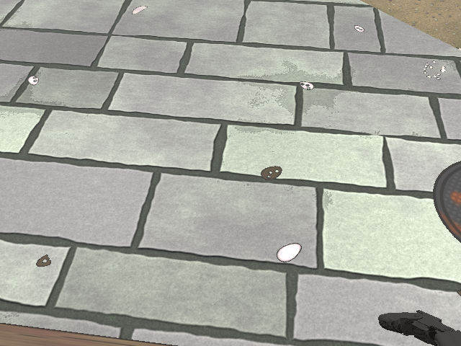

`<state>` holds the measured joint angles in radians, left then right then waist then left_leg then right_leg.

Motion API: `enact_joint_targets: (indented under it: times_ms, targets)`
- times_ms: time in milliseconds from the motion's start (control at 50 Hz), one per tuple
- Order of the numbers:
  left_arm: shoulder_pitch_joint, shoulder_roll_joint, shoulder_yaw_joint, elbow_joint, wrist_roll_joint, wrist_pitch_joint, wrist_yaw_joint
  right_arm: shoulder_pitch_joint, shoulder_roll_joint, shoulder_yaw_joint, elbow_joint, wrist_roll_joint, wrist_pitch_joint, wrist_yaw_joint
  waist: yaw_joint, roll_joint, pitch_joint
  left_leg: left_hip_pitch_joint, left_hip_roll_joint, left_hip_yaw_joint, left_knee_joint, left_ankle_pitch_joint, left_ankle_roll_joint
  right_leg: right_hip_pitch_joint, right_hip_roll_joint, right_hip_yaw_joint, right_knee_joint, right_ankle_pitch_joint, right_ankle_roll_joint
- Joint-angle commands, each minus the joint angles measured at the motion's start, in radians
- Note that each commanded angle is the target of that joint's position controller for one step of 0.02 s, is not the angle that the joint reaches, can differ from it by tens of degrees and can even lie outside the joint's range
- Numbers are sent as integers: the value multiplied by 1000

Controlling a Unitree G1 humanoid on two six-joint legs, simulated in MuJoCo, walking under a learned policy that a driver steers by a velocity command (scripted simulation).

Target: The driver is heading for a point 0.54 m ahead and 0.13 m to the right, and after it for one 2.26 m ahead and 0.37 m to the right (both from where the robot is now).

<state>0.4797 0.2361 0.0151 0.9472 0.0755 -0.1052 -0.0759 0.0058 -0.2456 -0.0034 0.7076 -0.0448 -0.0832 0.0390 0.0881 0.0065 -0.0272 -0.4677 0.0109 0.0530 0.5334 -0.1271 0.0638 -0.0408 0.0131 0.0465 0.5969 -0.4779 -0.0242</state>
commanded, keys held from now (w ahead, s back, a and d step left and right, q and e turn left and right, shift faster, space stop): w+e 0.58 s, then q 0.42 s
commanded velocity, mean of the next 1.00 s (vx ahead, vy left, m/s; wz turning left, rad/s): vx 0.39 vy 0.00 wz -0.24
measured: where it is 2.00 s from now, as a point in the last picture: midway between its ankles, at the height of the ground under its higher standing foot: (305, 326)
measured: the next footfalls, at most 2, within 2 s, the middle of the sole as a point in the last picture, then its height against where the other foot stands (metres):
right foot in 0.48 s outside the picture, level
left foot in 1.06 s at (272, 298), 0.16 m lower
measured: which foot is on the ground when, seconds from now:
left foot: down 0.00-0.52, up 0.54-1.00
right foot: up 0.00-0.46, down 0.48-1.00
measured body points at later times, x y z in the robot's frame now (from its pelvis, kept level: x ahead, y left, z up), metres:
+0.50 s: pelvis +0.26 -0.06 -0.01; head +0.27 -0.07 +0.44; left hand +0.49 +0.12 -0.11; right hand +0.17 -0.28 -0.16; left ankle +0.10 +0.11 -0.72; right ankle +0.33 -0.18 -0.73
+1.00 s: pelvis +0.49 -0.12 -0.08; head +0.52 -0.11 +0.37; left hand +0.50 +0.10 -0.23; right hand +0.58 -0.37 -0.20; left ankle +0.70 -0.03 -0.80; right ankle +0.33 -0.18 -0.73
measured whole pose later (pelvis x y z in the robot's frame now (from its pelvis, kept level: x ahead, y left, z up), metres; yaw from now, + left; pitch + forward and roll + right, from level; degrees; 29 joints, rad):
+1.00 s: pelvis +0.49 -0.12 -0.08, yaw -15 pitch +2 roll -4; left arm 0.47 0.14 -0.03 0.94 0.01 -0.09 0.04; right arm 0.16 -0.23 -0.01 0.86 0.00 -0.04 0.07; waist 0.11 0.06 -0.01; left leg -0.57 0.10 -0.04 0.48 0.36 0.00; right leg -0.28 0.08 -0.09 1.05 -0.81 -0.04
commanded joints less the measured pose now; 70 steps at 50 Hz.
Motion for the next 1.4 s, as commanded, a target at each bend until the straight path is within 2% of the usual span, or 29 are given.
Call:
enact_joint_targets:
  times_ms: [20,40,120,220,380,400,460,480,500,520,540,560,580,600,640,700,720,800,960,980,1000,1060,1080,1100,1140,1180,1260,1340,1400]
  targets:
    - [-99,89,20,-85,-19,-27,-17,575,-154,-63,115,-21,-17,-32,-282,97,-136,842,381,-575,-239,-102,251,-780,-5,83,643,-25,-37]
    - [-140,91,26,-86,-25,-26,5,445,-142,-61,110,-6,-21,-41,-214,96,15,601,354,-440,-292,-202,195,-780,-62,52,653,63,-54]
    - [-132,-1,1,-75,9,3,10,255,-7,-22,68,-5,-27,-59,-74,59,-11,356,288,-186,-415,58,177,-591,-136,43,533,181,-52]
    - [-244,-9,-5,-94,-13,10,-20,330,-38,-36,124,-50,-49,-51,-84,38,39,333,260,38,-441,293,174,-653,-148,-5,303,453,-21]
    - [-416,50,20,-166,-12,28,-8,410,-82,-30,207,-44,-44,-10,-97,53,99,461,291,145,-377,340,129,-608,-95,-31,109,488,-55]
    - [-380,41,19,-164,-7,25,-5,408,-93,-30,213,-67,-43,-16,-71,71,92,509,333,124,-336,407,125,-610,-108,11,207,492,-65]
    - [-423,94,46,-189,-27,4,0,420,-160,-56,216,-21,-29,-39,-81,46,92,563,285,221,-191,538,89,-465,1,-150,11,291,-83]
    - [-314,96,53,-168,-40,-9,8,424,-175,-57,221,-66,-23,-42,-31,86,50,482,288,231,-59,713,65,-278,27,-127,77,407,-109]
    - [-205,192,95,-146,-52,-29,33,474,-127,-45,216,-66,-31,-42,-33,-13,-60,347,209,265,162,586,11,-45,71,-98,75,532,-181]
    - [7,243,113,-123,-40,-25,60,571,7,0,185,-100,-47,-30,-4,-215,-316,-12,102,201,482,51,-101,456,-107,277,39,519,-397]
    - [173,217,96,-72,-16,-18,60,408,-51,-6,146,-56,-58,14,97,-158,-351,-249,-50,56,728,-498,-104,584,-247,647,-193,405,-444]
    - [207,213,116,-18,-4,-37,62,194,-44,-10,96,-6,-58,26,156,-74,-95,-450,-25,-96,782,-463,-54,472,-227,575,-249,335,-342]
    - [107,193,114,-30,-31,-44,58,122,-65,-11,73,-2,-60,10,119,-83,21,-456,33,-135,821,-410,-48,263,-226,512,-245,320,-322]
    - [42,127,88,-36,-44,-44,46,160,-91,-18,68,-17,-58,-8,47,-83,-16,-357,60,-156,816,-377,-42,119,-235,465,-220,471,-342]
    - [-110,32,48,-58,-46,-40,27,229,-23,0,92,-33,-30,-20,-94,5,17,-141,119,-140,716,-309,-48,-248,-238,298,-215,754,-320]
    - [-186,74,53,-97,-7,-30,46,354,6,10,140,-55,11,21,-134,-11,-9,2,106,-86,624,-42,-68,-475,-151,107,-213,811,-253]
    - [-181,79,50,-104,11,-28,54,359,19,11,146,-56,9,38,-127,-7,-4,9,108,-75,591,84,-68,-516,-139,74,-197,825,-243]
    - [-22,11,5,-68,-12,-24,98,181,-15,-4,118,-54,-10,32,-11,-13,-9,-147,136,-105,179,614,-69,-357,-96,42,-40,441,-201]
    - [148,35,-28,1,-37,-11,103,-17,-56,-10,72,-46,19,14,80,-26,125,-305,146,-75,-96,517,-75,-153,-226,221,195,244,-181]
    - [34,137,33,-11,-113,29,144,-122,-50,-26,7,146,20,40,76,-63,144,-190,52,-148,-88,437,-53,-283,-196,160,258,410,-177]
    - [30,133,33,-15,-106,51,155,-80,-53,-25,16,153,28,54,50,-50,104,-146,37,-99,-124,438,-47,-255,-187,100,331,477,-159]
    - [14,26,20,-22,-89,46,127,352,-51,-60,170,75,49,41,-137,35,-53,426,-9,26,-241,772,8,-440,-79,-87,774,394,-65]
    - [40,-44,8,-57,-81,23,108,469,-190,-85,200,54,54,20,-148,295,-198,916,244,-217,50,1427,152,-862,30,-127,1262,-387,52]
    - [22,31,-9,-127,-113,12,97,512,-216,-80,190,51,66,1,-199,273,-428,1097,404,-419,143,1572,316,-1018,12,-56,1569,-501,122]
    - [-139,68,-17,-240,-118,20,108,376,-214,-84,101,47,96,-50,-207,48,-483,962,407,-478,17,922,346,-1096,-65,33,1532,-295,117]
    - [-179,35,-16,-244,-104,82,158,223,-192,-68,58,28,121,-82,-115,-52,-287,472,417,-556,-152,429,318,-951,-78,17,1404,-154,133]
    - [-225,62,22,-293,-66,120,187,171,-198,-61,16,26,104,-90,-53,45,-23,13,153,-362,-199,189,235,-804,-9,9,1046,189,129]
    - [-325,0,16,-344,-62,101,156,154,-173,-70,-31,51,139,-127,-65,122,-136,50,91,-346,-187,48,175,-550,13,15,426,358,156]
    - [-330,52,38,-349,-81,115,127,151,-179,-86,-56,44,144,-117,-78,204,-128,41,140,-424,-216,-153,160,-414,8,9,250,261,141]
